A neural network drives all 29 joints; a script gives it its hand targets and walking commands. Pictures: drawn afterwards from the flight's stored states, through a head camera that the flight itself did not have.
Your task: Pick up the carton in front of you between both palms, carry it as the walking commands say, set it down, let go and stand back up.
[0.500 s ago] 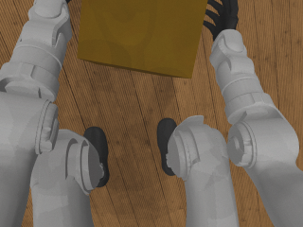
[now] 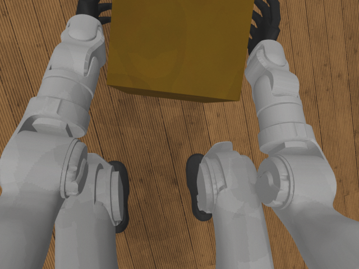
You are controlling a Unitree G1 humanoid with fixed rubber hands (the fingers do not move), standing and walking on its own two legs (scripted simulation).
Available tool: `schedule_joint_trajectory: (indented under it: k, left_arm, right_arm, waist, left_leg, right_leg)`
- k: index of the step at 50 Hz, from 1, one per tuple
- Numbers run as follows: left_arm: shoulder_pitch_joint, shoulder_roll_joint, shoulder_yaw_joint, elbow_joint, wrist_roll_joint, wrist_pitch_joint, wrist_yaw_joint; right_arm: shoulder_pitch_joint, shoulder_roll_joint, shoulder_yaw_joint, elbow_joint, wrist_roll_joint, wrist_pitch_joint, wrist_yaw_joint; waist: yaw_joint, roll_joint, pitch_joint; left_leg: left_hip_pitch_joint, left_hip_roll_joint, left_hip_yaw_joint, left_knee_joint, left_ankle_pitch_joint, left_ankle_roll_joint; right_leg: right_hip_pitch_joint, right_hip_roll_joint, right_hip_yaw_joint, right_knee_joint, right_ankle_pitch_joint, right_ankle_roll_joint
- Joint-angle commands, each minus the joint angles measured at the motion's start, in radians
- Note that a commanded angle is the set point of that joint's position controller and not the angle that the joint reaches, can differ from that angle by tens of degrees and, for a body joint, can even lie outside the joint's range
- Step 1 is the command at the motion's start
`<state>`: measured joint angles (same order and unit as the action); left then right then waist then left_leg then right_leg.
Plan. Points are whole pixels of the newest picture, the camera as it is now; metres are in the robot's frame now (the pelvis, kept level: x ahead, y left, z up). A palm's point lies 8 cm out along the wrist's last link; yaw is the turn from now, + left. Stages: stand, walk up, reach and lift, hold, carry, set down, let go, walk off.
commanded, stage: reach and lift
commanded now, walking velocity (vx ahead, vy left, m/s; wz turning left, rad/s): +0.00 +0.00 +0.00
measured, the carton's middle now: (175, 47) +0.52 -0.04 -0.20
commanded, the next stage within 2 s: none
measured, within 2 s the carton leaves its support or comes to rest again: neither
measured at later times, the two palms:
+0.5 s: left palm out of the picture +0.50 +0.12 +0.06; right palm out of the picture +0.47 -0.18 +0.07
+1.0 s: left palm out of the picture +0.45 +0.13 +0.22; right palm out of the picture +0.44 -0.17 +0.23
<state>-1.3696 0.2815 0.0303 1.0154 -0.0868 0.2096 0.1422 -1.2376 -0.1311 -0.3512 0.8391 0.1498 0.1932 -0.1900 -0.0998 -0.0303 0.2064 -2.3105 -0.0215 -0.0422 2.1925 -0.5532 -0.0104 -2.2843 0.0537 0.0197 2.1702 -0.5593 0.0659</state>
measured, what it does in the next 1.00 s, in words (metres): rises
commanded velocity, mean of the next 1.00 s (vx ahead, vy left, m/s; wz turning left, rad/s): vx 0.00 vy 0.00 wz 0.00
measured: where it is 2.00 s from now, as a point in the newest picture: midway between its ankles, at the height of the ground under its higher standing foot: (160, 203)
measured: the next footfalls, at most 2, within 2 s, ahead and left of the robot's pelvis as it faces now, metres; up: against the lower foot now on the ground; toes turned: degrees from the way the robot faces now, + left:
none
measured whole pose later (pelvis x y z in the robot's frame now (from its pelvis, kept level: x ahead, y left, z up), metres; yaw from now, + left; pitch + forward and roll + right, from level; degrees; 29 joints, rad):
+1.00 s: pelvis +0.05 +0.00 +0.25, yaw +2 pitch +32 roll -1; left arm -0.68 -0.08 0.35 0.64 0.22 0.37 0.05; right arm -0.64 0.11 -0.45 0.57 -0.19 0.36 -0.04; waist -0.05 0.01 -0.26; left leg -1.43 -0.05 -0.05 1.36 -0.48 -0.01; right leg -1.43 0.03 0.05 1.35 -0.48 0.03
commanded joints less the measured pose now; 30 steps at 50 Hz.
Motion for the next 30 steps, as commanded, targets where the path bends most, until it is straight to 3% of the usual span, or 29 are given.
schedule_joint_trajectory:
  k: [1,3,6,8,14,19,24,30]
  left_arm:
    - [-0.567,-1.210,-0.289,-0.399,-0.046,0.027,-0.265]
    - [-0.486,-1.229,-0.238,-0.334,-0.002,0.058,-0.271]
    - [-0.374,-1.241,-0.113,-0.175,0.095,0.092,-0.294]
    - [-0.362,-1.254,-0.052,-0.133,0.146,0.095,-0.309]
    - [-0.405,-1.259,-0.014,-0.174,0.176,0.091,-0.320]
    - [-0.377,-1.278,-0.019,-0.196,0.191,0.115,-0.313]
    - [-0.295,-1.329,-0.050,-0.233,0.186,0.138,-0.317]
    - [-0.199,-1.409,-0.167,-0.333,0.128,0.151,-0.335]
  right_arm:
    - [-0.673,1.054,0.479,-0.312,0.012,0.076,0.351]
    - [-0.655,1.049,0.461,-0.296,-0.033,0.103,0.351]
    - [-0.563,1.064,0.372,-0.172,-0.131,0.138,0.360]
    - [-0.511,1.100,0.315,-0.105,-0.191,0.150,0.370]
    - [-0.479,1.132,0.266,-0.095,-0.238,0.158,0.383]
    - [-0.465,1.168,0.307,-0.104,-0.216,0.178,0.402]
    - [-0.420,1.225,0.388,-0.154,-0.180,0.199,0.421]
    - [-0.296,1.266,0.483,-0.220,-0.154,0.206,0.420]
  waist:
    - [-0.008,0.178,-1.592]
    - [-0.009,0.152,-1.486]
    - [-0.011,0.129,-1.236]
    - [-0.017,0.121,-1.160]
    - [-0.023,0.117,-1.266]
    - [0.014,0.120,-1.329]
    - [0.046,0.070,-1.403]
    - [0.026,0.053,-1.444]
  left_leg:
    - [0.928,-0.125,0.101,-0.226,0.412,0.006]
    - [0.839,-0.133,0.102,-0.278,0.299,0.009]
    - [0.660,-0.139,0.104,-0.366,0.109,0.012]
    - [0.612,-0.141,0.106,-0.408,0.064,0.014]
    - [0.692,-0.149,0.100,-0.498,0.101,0.011]
    - [0.819,-0.150,0.097,-0.581,0.096,0.011]
    - [0.928,-0.151,0.096,-0.642,0.151,0.017]
    - [1.048,-0.156,0.082,-0.713,0.252,0.005]
  right_leg:
    - [0.632,0.099,-0.152,-0.227,0.406,-0.025]
    - [0.627,0.100,-0.147,-0.278,0.314,-0.027]
    - [0.578,0.099,-0.133,-0.369,0.156,-0.037]
    - [0.569,0.101,-0.124,-0.416,0.119,-0.040]
    - [0.656,0.110,-0.117,-0.497,0.159,-0.041]
    - [0.692,0.111,-0.116,-0.561,0.134,-0.037]
    - [0.798,0.110,-0.109,-0.618,0.180,-0.024]
    - [0.963,0.113,-0.093,-0.691,0.289,-0.026]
